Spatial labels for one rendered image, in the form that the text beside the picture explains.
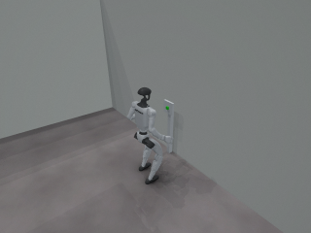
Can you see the panel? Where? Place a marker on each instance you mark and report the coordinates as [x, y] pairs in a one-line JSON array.
[[170, 121]]

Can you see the right robot hand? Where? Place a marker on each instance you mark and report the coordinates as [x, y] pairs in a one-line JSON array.
[[168, 140]]

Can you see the robot right forearm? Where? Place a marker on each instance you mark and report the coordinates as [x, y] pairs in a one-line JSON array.
[[158, 135]]

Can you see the robot left foot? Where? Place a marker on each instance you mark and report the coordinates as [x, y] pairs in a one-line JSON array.
[[141, 168]]

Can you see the left robot upper arm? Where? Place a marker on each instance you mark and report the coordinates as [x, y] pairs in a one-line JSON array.
[[132, 110]]

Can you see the robot right shin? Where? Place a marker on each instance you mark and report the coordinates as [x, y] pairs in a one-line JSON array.
[[156, 164]]

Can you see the right robot upper arm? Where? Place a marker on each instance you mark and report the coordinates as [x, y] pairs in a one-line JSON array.
[[152, 118]]

